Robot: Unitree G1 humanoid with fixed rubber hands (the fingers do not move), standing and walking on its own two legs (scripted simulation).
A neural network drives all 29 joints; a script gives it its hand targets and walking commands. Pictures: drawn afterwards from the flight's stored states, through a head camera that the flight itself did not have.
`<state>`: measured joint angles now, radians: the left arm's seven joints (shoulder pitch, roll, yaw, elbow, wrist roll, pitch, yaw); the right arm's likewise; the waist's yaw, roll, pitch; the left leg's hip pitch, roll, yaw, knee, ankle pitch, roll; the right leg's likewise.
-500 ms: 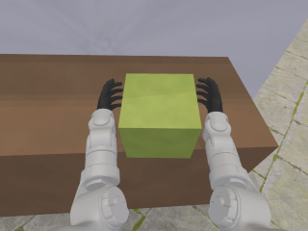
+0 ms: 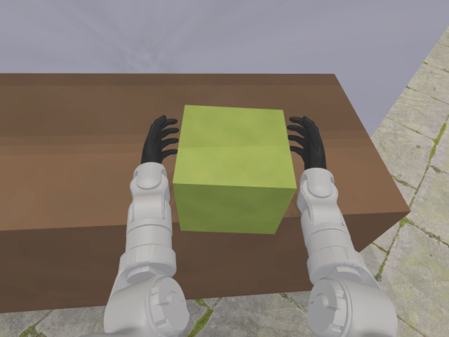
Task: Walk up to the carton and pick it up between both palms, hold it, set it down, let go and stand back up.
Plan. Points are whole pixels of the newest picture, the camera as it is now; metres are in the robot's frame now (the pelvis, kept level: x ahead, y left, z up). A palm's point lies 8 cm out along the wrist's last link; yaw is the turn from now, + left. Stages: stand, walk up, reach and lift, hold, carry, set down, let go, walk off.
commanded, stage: set down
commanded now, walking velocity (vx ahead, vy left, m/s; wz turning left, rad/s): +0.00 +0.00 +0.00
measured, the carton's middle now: (231, 171) +0.41 +0.06 +0.03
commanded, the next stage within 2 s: none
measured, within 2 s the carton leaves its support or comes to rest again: neither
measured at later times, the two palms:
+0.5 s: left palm (154, 161) +0.37 +0.20 +0.08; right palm (311, 163) +0.41 -0.08 +0.10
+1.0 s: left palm (153, 161) +0.37 +0.20 +0.08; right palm (311, 164) +0.41 -0.08 +0.09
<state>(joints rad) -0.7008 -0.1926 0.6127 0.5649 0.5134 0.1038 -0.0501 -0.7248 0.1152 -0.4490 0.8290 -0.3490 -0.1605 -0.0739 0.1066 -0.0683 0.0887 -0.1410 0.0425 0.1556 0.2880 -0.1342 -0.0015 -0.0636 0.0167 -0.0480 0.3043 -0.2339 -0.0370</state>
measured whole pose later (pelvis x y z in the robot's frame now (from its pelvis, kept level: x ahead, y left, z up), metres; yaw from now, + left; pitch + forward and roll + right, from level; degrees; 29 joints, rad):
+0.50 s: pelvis -0.01 +0.00 +0.00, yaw +0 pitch +1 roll +1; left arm -0.73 -0.19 0.65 0.61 0.53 0.04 -0.05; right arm -0.75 0.14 -0.52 0.81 -0.40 -0.17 -0.05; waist 0.10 -0.06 0.08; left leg -0.19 0.04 0.16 0.27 -0.11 0.00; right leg -0.11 0.01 -0.05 0.30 -0.21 -0.03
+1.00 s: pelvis -0.01 +0.00 +0.00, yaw +0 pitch +2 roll +0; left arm -0.75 -0.17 0.65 0.65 0.53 0.01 -0.05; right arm -0.76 0.16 -0.54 0.78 -0.42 -0.14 -0.03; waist 0.10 -0.07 0.08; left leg -0.21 0.05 0.17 0.28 -0.10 0.01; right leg -0.14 0.02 -0.05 0.31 -0.21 -0.03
